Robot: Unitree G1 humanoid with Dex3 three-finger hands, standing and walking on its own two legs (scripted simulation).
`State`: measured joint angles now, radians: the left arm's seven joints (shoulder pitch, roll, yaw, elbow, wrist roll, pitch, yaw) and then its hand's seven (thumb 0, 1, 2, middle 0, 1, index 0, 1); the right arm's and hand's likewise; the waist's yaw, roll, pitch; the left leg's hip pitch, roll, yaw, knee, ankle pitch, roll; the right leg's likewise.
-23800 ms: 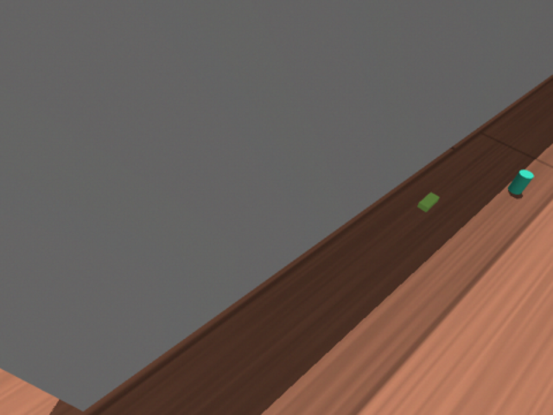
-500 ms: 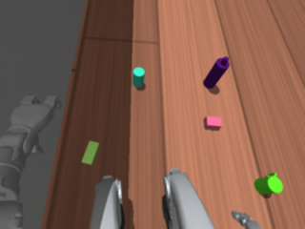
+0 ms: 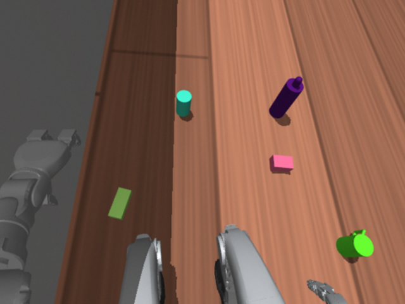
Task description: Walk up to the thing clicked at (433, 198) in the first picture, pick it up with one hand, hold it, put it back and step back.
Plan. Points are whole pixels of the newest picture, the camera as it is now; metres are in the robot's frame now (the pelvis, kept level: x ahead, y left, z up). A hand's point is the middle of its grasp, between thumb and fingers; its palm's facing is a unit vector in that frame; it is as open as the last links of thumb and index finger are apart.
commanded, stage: go down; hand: left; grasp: from above
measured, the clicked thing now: (120, 203) +0.44 +0.23 -0.55
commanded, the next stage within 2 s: approach in 0.74 s
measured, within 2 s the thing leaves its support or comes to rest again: neither
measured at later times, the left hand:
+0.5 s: hand (55, 173) +0.41 +0.28 -0.09, palm faces -0.42 +0.02 -0.91, open 14.0 cm
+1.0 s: hand (55, 177) +0.40 +0.28 -0.10, palm faces -0.44 +0.03 -0.90, open 14.1 cm
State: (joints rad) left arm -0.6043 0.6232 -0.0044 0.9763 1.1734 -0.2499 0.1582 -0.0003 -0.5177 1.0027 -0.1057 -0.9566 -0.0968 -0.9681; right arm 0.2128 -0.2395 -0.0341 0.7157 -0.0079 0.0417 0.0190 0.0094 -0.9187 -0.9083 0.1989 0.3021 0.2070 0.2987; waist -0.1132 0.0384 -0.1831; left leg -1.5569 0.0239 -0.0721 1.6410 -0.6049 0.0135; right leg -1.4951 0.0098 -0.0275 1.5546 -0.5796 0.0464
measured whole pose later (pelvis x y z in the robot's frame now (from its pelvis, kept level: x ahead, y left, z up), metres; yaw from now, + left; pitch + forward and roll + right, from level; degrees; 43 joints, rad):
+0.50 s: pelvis +0.00 +0.00 +0.00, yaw +0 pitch +30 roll -6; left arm -0.59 0.61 0.00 0.96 1.18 -0.23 0.18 0.00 -0.49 0.98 -0.14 -0.92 -0.13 -0.93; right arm 0.21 -0.24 -0.04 0.72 -0.01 0.04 0.02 0.01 -0.92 -0.91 0.20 0.30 0.21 0.30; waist -0.11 0.04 -0.18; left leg -1.55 0.02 -0.07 1.63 -0.61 0.01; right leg -1.49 0.01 -0.03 1.55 -0.59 0.05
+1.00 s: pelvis +0.00 +0.00 +0.00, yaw +0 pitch +30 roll -6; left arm -0.60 0.61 -0.01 1.00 1.19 -0.23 0.20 0.00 -0.52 1.01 -0.13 -0.92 -0.11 -0.95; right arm 0.21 -0.24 -0.04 0.72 -0.02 0.04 0.03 0.01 -0.92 -0.91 0.20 0.30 0.21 0.30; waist -0.11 0.04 -0.18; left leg -1.55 0.02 -0.07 1.64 -0.61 0.01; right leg -1.49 0.01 -0.03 1.55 -0.58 0.05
